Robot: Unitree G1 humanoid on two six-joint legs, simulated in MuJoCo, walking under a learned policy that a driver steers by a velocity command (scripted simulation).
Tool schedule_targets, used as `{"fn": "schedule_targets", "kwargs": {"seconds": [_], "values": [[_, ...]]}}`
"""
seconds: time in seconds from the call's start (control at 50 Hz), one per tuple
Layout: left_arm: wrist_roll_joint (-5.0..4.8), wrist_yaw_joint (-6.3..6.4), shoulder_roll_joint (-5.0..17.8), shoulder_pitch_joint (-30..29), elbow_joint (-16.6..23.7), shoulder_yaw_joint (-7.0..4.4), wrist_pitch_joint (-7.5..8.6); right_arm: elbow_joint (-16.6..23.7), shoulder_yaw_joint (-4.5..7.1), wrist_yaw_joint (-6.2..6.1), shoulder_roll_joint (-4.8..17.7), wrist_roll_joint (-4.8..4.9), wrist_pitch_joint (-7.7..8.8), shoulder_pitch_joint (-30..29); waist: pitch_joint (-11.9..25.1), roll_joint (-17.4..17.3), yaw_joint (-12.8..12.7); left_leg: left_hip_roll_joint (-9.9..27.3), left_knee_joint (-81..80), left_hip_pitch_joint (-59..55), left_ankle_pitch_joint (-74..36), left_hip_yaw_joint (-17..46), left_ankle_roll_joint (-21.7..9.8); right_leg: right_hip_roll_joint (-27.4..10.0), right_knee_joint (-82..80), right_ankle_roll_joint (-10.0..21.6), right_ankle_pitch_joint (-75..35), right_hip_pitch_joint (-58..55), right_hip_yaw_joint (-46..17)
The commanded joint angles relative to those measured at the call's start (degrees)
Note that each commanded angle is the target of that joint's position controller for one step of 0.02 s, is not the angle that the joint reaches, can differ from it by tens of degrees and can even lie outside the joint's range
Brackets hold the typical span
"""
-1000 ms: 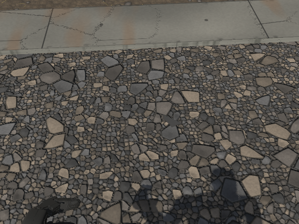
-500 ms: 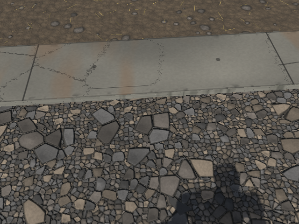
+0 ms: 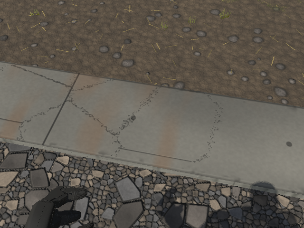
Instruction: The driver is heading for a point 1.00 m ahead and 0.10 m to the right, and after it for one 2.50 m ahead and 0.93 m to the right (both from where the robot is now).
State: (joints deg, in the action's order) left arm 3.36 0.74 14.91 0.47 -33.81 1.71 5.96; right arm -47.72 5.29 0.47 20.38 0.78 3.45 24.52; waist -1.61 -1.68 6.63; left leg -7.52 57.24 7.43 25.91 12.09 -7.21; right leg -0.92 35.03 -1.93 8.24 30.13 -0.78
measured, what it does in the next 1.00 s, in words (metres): climbs, turning right: left foot, then right foot 0.04 m higher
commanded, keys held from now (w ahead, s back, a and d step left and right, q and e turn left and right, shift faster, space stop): w+q+shift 0.14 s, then w+shift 0.06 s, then w+e+shift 0.80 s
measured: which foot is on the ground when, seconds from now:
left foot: up 0.00-0.36, down 0.38-0.82, up 0.84-1.00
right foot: down 0.00-0.38, up 0.40-0.80, down 0.82-1.00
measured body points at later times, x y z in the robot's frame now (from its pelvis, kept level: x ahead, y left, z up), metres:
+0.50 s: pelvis +0.45 +0.05 +0.01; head +0.47 +0.06 +0.46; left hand +0.39 +0.30 -0.12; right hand +0.65 -0.16 -0.09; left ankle +0.46 +0.13 -0.71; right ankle +0.31 -0.12 -0.59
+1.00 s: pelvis +0.92 +0.03 +0.04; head +0.93 +0.03 +0.49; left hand +1.00 +0.31 -0.09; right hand +1.08 -0.23 -0.02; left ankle +0.94 +0.21 -0.56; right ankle +0.91 +0.03 -0.68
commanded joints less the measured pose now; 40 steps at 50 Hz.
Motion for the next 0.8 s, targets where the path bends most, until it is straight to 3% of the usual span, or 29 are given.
{"fn": "schedule_targets", "kwargs": {"seconds": [0.02,0.04,0.06,0.08,0.14,0.2,0.24,0.28,0.32,0.34,0.36,0.38,0.4,0.42,0.44,0.46,0.5,0.52,0.56,0.64,0.68,0.7,0.74,0.76,0.78,0.8], "values": [[-0.04,0.51,9.27,16.84,-1.11,-5.31,-0.83,7.72,-0.85,0.08,3.98,-1.24,0.10,-7.04,13.24,8.15,-11.85,7.52,23.16,39.27,-7.79,-6.47,0.55,-22.22,-18.46,10.21,32.11,-43.84,-35.31],[0.20,0.24,7.38,16.85,-2.71,-4.91,-0.84,7.96,-0.82,0.80,3.54,-1.76,-0.38,-9.38,8.29,3.16,-11.20,9.24,20.98,37.88,-9.38,-7.08,1.17,-19.96,-18.96,9.51,19.45,-37.26,-26.88],[0.01,0.41,7.02,18.56,-4.73,-4.75,-0.56,9.02,-1.02,1.72,2.23,-2.68,-0.98,-11.76,5.40,3.57,-10.50,10.89,19.62,37.50,-9.43,-6.98,1.37,-17.95,-19.68,8.86,12.07,-33.27,-20.42],[-0.46,0.20,6.34,19.87,-6.64,-4.64,-0.10,9.85,-1.45,2.44,0.62,-2.92,-1.85,-11.87,3.47,6.16,-9.20,11.95,19.14,37.16,-9.22,-7.33,1.78,-16.93,-20.56,8.06,7.70,-30.23,-15.76],[-2.27,-1.04,4.55,20.72,-9.76,-4.39,1.25,13.72,-2.58,3.56,-1.57,-2.88,-3.47,-16.77,0.74,7.29,-6.93,13.83,17.09,40.04,-12.12,-8.76,1.97,-15.80,-23.54,6.18,-5.32,-27.27,-4.80],[-1.74,-1.26,5.95,18.46,-10.76,-4.53,2.28,16.74,-3.53,4.41,-1.32,-2.98,-3.14,-21.25,-2.61,6.98,-4.77,12.88,6.22,37.02,-21.19,-9.35,1.96,-12.70,-28.04,5.98,-11.92,-21.74,4.27],[-1.68,-1.52,7.22,20.34,-12.17,-4.58,2.49,17.44,-4.51,5.00,-1.76,-2.97,-2.39,-24.87,-5.78,4.20,-5.38,10.40,-8.05,28.78,-26.16,-12.80,0.92,-11.03,-33.37,6.38,-14.29,-17.46,8.40],[-2.09,-1.50,10.48,23.54,-14.11,-5.01,2.00,17.59,-4.84,5.06,-1.32,-2.86,-1.66,-28.21,-7.39,3.39,-6.16,7.16,-15.74,22.06,-26.17,-17.04,-0.63,-11.96,-35.43,7.98,-27.79,-19.96,9.35],[-2.48,-0.99,14.24,26.29,-15.96,-5.44,1.07,16.13,-4.34,4.11,0.73,-3.72,-1.10,-25.62,-3.01,5.94,-3.87,3.39,-18.85,14.97,-20.46,-20.26,-1.91,-12.76,-25.90,8.78,-57.25,-28.50,9.23],[-2.40,-0.59,16.18,26.06,-16.54,-5.71,0.43,14.06,-3.56,3.24,2.43,-4.27,-0.82,-18.36,1.83,7.81,0.31,2.36,-19.70,6.39,-16.81,-18.87,-2.70,-13.43,-14.77,8.61,-65.22,-29.60,8.54],[-2.79,-0.22,16.98,24.30,-16.43,-5.74,-0.20,10.15,-2.50,2.18,4.09,-4.56,-0.55,-6.14,8.04,8.22,6.79,3.10,-24.52,-7.39,-18.34,-16.19,-3.52,-12.55,0.39,8.12,-63.07,-26.09,8.01],[-2.76,-0.37,14.08,24.67,-15.23,-5.08,-0.15,7.51,-0.89,0.87,8.63,-5.74,-0.46,2.08,14.34,6.71,8.95,10.85,-23.06,-23.12,-11.15,-8.33,-3.28,-9.16,18.90,7.96,-41.55,-14.00,6.74],[-3.97,-1.49,2.62,32.95,-12.44,-2.91,-0.22,8.25,0.47,0.02,14.53,-7.00,0.22,0.44,23.68,-10.91,-0.69,32.21,-26.18,-38.43,-5.34,20.02,-6.21,-0.22,44.22,6.79,21.41,6.02,2.75],[-4.33,-0.74,9.36,26.53,-11.36,-4.47,-0.43,9.20,0.65,-0.19,12.49,-4.86,0.04,2.12,27.74,-2.30,3.60,33.36,-35.05,-33.57,-1.22,29.33,-4.97,0.10,50.25,8.27,16.86,9.48,-4.49],[-4.40,-0.80,9.30,20.64,-10.03,-4.81,-0.55,7.14,-0.21,-0.25,9.04,-4.36,0.56,-1.92,14.34,-0.42,0.88,29.47,-37.46,-22.92,-4.06,18.78,-3.84,-2.32,47.52,8.29,9.34,12.77,-3.95],[-4.02,-1.29,6.94,20.46,-10.51,-4.14,-0.68,6.33,-0.85,-0.01,5.80,-3.96,1.11,-5.18,6.34,-0.27,-1.93,27.09,-40.20,-13.66,-8.58,11.88,-3.13,-4.40,43.33,7.90,6.58,12.16,-2.92],[-3.03,-2.25,4.55,24.24,-12.98,-3.99,-2.68,5.51,-1.78,-0.06,1.99,-3.20,1.89,-7.55,2.53,-2.14,-6.37,23.70,-44.90,-2.99,-11.84,1.52,-1.34,-6.41,41.39,6.75,5.01,6.57,-2.81],[-2.71,-2.66,3.46,24.27,-13.42,-4.04,-3.73,4.67,-2.13,0.15,0.39,-2.82,2.50,-6.98,1.53,-2.45,-7.30,23.26,-46.44,-0.56,-13.55,-1.43,-1.06,-7.05,41.38,6.45,5.30,5.82,-2.71],[-2.34,-3.32,2.20,19.20,-11.71,-4.27,-5.09,2.93,-2.14,0.42,-0.54,-1.61,3.68,-6.29,-2.13,-1.78,-8.14,22.48,-49.17,-0.17,-18.56,-7.96,0.12,-8.26,40.83,6.08,4.00,11.52,-2.12],[-2.74,-3.28,-0.36,7.74,-5.99,-3.19,-5.80,0.08,-2.68,0.48,-2.40,-2.52,4.23,-3.44,-5.57,-3.67,-8.57,18.75,-50.78,-1.49,-34.37,-21.50,2.85,-6.69,42.77,7.72,0.99,20.94,2.53],[-2.76,-3.99,0.15,3.78,-3.86,-2.51,-5.89,-0.15,-2.79,-0.37,-1.36,-2.58,3.98,-4.23,-6.93,-1.71,-9.34,17.01,-52.41,-1.33,-41.39,-26.75,3.84,-5.76,33.61,9.41,-1.71,18.09,5.69],[-2.82,-4.33,0.23,2.83,-3.42,-2.21,-5.80,0.03,-3.00,-0.80,-0.81,-2.33,3.82,-4.55,-7.32,0.13,-9.60,16.28,-52.48,-0.55,-49.90,-29.03,4.69,-3.78,28.21,10.52,-2.82,13.96,9.37],[-2.61,-5.08,1.57,4.76,-3.67,-2.29,-5.62,0.89,-2.37,-1.84,3.49,-1.90,3.98,-4.14,-3.48,-1.03,-11.51,18.32,-46.60,-2.32,-80.21,-30.29,5.04,1.15,20.99,12.36,-4.97,1.55,14.16],[-2.96,-5.04,3.23,9.64,-4.98,-2.87,-5.76,1.51,-1.61,-2.46,6.41,-2.00,3.67,-5.06,0.54,-4.27,-14.47,19.87,-40.34,-5.01,-91.73,-29.73,5.27,3.17,20.11,13.00,-3.15,-4.67,14.55],[-3.37,-4.55,6.02,19.40,-7.38,-4.11,-5.85,2.50,-0.63,-2.81,9.37,-2.48,2.65,-7.95,5.98,-6.64,-19.80,21.22,-28.51,-6.17,-98.43,-28.94,5.03,5.33,20.42,13.91,1.66,-13.59,13.39],[-3.36,-3.68,9.59,31.78,-10.73,-5.96,-5.96,3.98,0.25,-2.64,11.56,-2.62,1.42,-11.34,11.84,-6.86,-25.20,22.44,-11.66,-4.03,-98.05,-26.60,4.42,7.42,18.94,15.57,8.44,-25.10,10.60]]}}
Velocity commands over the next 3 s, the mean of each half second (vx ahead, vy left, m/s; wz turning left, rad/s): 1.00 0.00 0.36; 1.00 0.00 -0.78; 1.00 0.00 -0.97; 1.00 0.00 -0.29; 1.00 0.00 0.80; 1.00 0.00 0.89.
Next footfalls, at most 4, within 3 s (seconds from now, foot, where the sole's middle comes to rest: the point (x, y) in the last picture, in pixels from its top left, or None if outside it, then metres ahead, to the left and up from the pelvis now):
0.38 left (112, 217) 0.50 0.14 -0.75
0.82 right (132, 123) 0.95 0.02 -0.71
1.24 left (124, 62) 1.41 0.04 -0.71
1.72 right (189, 39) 1.57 -0.39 -0.71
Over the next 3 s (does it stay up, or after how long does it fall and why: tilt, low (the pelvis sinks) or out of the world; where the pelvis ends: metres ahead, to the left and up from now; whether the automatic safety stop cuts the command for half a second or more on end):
stays up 2.41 -0.93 0.03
